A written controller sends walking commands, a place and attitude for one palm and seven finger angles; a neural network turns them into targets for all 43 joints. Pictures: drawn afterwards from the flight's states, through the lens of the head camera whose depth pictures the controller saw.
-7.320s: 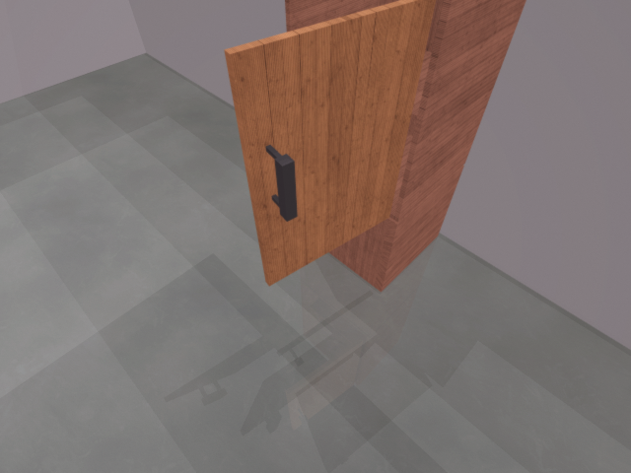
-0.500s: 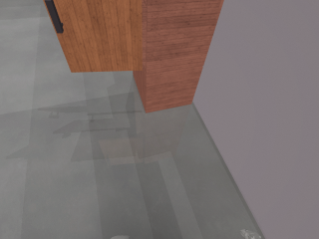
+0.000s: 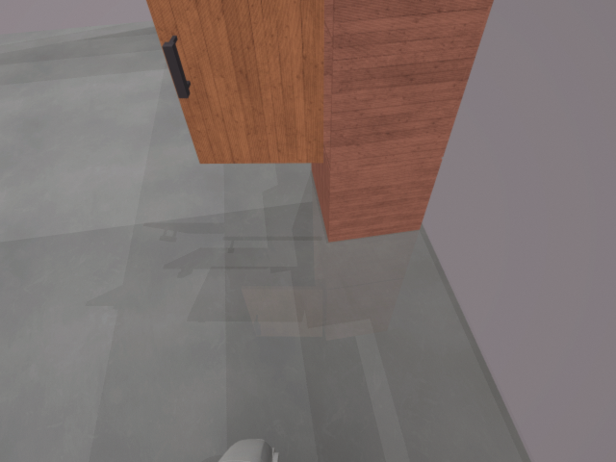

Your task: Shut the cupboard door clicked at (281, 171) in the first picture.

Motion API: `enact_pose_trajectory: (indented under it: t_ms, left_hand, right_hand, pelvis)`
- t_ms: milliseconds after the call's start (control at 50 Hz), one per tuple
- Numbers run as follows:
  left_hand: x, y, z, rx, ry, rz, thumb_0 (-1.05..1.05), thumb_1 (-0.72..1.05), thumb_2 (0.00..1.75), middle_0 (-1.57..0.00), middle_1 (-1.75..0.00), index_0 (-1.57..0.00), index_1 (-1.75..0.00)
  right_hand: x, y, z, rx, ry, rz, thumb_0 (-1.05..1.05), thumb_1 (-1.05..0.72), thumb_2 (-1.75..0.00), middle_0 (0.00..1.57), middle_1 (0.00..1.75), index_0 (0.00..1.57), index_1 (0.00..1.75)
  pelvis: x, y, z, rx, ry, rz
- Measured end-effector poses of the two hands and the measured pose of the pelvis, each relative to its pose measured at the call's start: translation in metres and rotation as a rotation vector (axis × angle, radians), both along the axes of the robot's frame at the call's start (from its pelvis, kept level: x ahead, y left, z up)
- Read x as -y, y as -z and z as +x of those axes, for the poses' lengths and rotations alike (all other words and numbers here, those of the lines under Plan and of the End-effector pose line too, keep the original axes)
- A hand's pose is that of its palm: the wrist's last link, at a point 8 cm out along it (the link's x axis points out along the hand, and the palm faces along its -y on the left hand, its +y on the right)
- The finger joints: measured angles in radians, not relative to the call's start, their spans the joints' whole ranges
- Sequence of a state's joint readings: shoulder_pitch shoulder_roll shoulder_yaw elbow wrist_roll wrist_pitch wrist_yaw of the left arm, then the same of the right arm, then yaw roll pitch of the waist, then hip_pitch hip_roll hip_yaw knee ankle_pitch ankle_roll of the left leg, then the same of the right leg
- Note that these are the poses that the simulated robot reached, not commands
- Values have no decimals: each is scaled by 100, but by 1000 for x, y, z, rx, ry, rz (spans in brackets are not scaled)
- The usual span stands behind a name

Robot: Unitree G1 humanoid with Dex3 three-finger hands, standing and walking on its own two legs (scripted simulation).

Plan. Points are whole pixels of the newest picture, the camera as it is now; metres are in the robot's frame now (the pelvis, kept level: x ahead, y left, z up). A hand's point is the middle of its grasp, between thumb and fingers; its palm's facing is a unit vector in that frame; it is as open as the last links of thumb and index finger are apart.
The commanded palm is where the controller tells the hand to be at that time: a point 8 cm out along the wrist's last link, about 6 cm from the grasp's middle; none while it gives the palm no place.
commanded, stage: take the last steps up to it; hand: left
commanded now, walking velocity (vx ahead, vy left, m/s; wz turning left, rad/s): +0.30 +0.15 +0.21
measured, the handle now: (179, 67) +1.00 +0.40 +0.00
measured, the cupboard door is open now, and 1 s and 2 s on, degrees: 80 80 80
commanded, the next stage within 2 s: come to a stop and stand still in 1.34 s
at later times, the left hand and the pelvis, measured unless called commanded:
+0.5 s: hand (133, 458) +0.15 +0.28 -0.17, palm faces +0.12 -0.97 -0.20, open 7.4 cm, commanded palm none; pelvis +0.12 +0.09 +0.00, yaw +4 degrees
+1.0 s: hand (152, 373) +0.28 +0.30 -0.18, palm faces +0.15 -0.97 -0.18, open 7.3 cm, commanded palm none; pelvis +0.32 +0.12 +0.00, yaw +4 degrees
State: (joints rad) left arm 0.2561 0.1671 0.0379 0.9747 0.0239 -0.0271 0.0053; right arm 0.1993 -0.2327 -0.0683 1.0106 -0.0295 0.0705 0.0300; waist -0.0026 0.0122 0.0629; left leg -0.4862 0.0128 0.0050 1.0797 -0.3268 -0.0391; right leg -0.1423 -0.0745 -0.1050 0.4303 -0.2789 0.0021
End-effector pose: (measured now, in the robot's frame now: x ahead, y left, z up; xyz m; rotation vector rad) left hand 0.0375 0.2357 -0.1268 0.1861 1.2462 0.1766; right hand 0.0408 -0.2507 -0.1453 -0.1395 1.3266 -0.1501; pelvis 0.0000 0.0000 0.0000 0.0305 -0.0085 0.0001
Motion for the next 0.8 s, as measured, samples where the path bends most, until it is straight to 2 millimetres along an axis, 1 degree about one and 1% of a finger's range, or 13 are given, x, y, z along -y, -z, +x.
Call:
enact_pose_trajectory:
  t_ms: [80, 140, 240, 300, 340, 400, 460, 540, 600, 640, 700, 740, 800]
  left_hand:
    - [0, 3, -26, -66, -66, -31, 0, 90, 90, -20, -30, -20, -30]
    - [-6, 8, -48, -131, -125, -51, 0, 90, 90, -20, -30, -20, -30]
    - [-31, 23, -76, -263, -206, -82, 0, 90, 90, -20, -30, -20, -30]
    - [-53, 37, -75, -330, -209, -88, 0, 90, 90, -20, -30, -20, -30]
    - [-67, 38, -55, -324, -195, -74, 1, 91, 90, -20, -30, -20, -30]
    - [-84, 31, -4, -235, -168, -56, 1, 91, 90, -19, -30, -19, -30]
    - [-94, 22, 58, -115, -132, -43, 1, 91, 90, -19, -30, -19, -30]
    - [-96, 10, 141, 22, -72, -29, 0, 91, 90, -19, -30, -19, -30]
    - [-91, 6, 198, 99, -24, -16, 0, 91, 90, -19, -30, -19, -30]
    - [-88, 8, 230, 150, -1, -2, 0, 91, 90, -19, -30, -19, -30]
    - [-83, 8, 253, 177, -2, 0, 0, 91, 90, -19, -30, -19, -30]
    - [-79, 7, 256, 149, -14, -7, 0, 91, 90, -19, -30, -19, -30]
    - [-79, 6, 252, 87, -52, -16, -1, 92, 90, -20, -30, -20, -30]
  right_hand:
    - [-4, -8, 23, -10, -47, -15, 1, -91, -90, 20, 30, 20, 30]
    - [-17, -11, 54, 4, -99, -23, 1, -91, -90, 20, 30, 20, 30]
    - [-58, -12, 124, 100, -193, -36, 1, -91, -90, 20, 30, 20, 30]
    - [-82, -5, 155, 191, -205, -55, 1, -91, -90, 20, 30, 20, 30]
    - [-96, -6, 159, 199, -196, -49, 0, -91, -90, 20, 30, 20, 30]
    - [-112, -6, 152, 156, -173, -25, 0, -91, -90, 20, 30, 20, 30]
    - [-109, -6, 145, 105, -131, -33, -1, -94, -90, 21, 30, 21, 30]
    - [-104, 1, 131, 6, -94, -17, -1, -94, -90, 21, 30, 21, 30]
    - [-100, 11, 125, -66, -57, 2, 0, -93, -90, 21, 30, 20, 30]
    - [-96, 22, 124, -107, -37, 14, 0, -92, -90, 21, 30, 20, 30]
    - [-93, 26, 137, -152, -25, 20, 0, -92, -90, 20, 30, 20, 30]
    - [-94, 20, 157, -144, -22, 18, 1, -91, -90, 20, 30, 20, 30]
    - [-99, 8, 196, -98, -27, 18, 1, -91, -90, 20, 30, 20, 30]
  pelvis:
    - [-7, -4, 13, -9, -36, 7]
    - [-18, -3, 26, -14, -61, 8]
    - [-48, 9, 54, -16, -84, -1]
    - [-67, 23, 68, -10, -84, -18]
    - [-73, 20, 77, -5, -76, -12]
    - [-80, 12, 93, -4, -76, -13]
    - [-86, 6, 111, -5, -74, -8]
    - [-87, 5, 139, 0, -69, 2]
    - [-83, 9, 165, 7, -61, 12]
    - [-79, 19, 183, 12, -61, 18]
    - [-77, 20, 203, 25, -68, -5]
    - [-78, 14, 217, 20, -70, -15]
    - [-80, 5, 239, 4, -71, -19]
